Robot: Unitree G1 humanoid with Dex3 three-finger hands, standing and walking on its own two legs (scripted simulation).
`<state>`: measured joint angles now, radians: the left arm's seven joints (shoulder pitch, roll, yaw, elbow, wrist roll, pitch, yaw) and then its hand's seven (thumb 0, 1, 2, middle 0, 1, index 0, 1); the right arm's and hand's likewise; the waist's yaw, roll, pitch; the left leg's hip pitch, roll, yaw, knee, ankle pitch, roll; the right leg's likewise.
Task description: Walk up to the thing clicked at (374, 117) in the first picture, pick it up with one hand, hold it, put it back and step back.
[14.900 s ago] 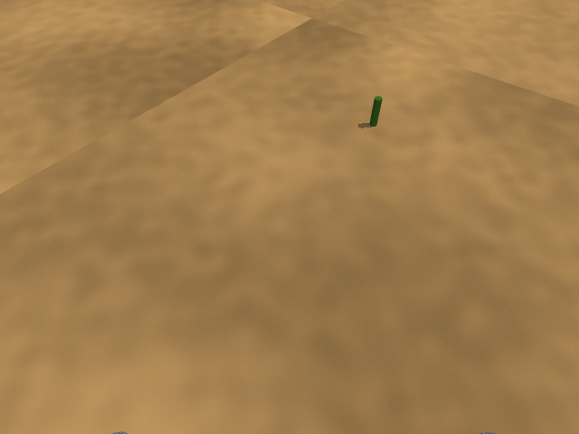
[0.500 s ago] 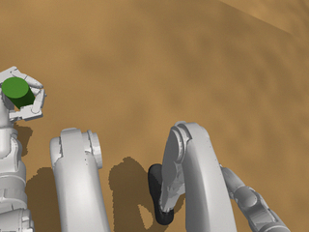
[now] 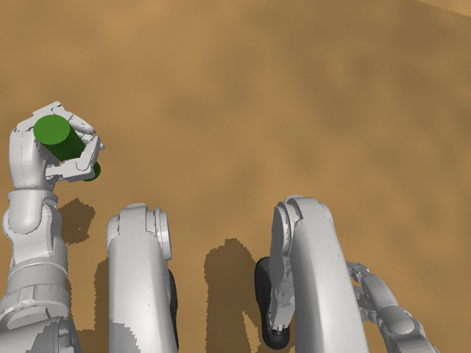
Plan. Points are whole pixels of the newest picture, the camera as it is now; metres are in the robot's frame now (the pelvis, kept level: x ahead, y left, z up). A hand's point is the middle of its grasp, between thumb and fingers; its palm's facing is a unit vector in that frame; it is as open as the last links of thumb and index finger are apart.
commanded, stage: settle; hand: left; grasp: from the side
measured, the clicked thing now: (73, 153) +0.40 +0.26 -0.05
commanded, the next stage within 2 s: lift in 0.64 s
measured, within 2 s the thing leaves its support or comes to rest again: neither
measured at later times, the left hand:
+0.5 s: hand (70, 139) +0.40 +0.24 +0.01, palm faces +0.10 -0.99 -0.05, open 5.2 cm
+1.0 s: hand (66, 130) +0.40 +0.24 +0.04, palm faces +0.08 -1.00 -0.04, open 5.2 cm
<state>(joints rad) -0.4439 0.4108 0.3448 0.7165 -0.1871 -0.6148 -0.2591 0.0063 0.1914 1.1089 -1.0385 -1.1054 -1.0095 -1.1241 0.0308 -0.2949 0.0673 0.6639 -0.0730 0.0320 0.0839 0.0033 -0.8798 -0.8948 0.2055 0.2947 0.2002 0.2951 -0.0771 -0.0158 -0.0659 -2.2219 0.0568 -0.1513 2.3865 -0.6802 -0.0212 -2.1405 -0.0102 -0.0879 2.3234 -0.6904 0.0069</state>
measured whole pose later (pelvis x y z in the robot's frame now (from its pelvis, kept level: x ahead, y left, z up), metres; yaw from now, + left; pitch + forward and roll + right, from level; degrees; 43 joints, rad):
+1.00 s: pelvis +0.00 +0.00 +0.05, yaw +3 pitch +31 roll -3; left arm -0.49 0.35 0.36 0.76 -0.18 -0.58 -0.31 0.01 0.18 1.12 -1.04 -1.11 -1.01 -1.14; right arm 0.09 -0.28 0.01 0.68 -0.04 -0.01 0.04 0.00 -0.90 -0.89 0.20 0.29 0.20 0.29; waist -0.07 0.00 -0.14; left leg -2.09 0.06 -0.09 2.21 -0.67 -0.02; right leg -2.04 -0.02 -0.04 2.19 -0.70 0.00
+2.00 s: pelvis +0.05 +0.01 +0.29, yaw +6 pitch +20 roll -3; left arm -0.13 0.27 0.18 0.31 -0.21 -0.29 -0.16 0.00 0.18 1.12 -1.03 -1.12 -1.01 -1.14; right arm 0.18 -0.24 0.00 0.61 0.04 -0.07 -0.04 0.01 -0.87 -0.89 0.21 0.29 0.20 0.29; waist -0.03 0.03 -0.15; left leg -1.19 0.06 -0.04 1.40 -0.56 -0.01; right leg -1.14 -0.03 -0.06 1.36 -0.57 0.02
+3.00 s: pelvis +0.08 +0.00 +0.38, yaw +6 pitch +9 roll -1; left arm -0.15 0.22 0.17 0.45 -0.22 -0.35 -0.21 0.00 0.18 1.12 -1.02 -1.14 -0.99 -1.17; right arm 0.23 -0.23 0.00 0.65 0.02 -0.04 -0.05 0.01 -0.87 -0.89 0.20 0.29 0.20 0.30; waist -0.02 0.02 -0.05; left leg -0.66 0.06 0.00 0.94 -0.43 -0.02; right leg -0.63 -0.02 -0.04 0.92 -0.44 0.00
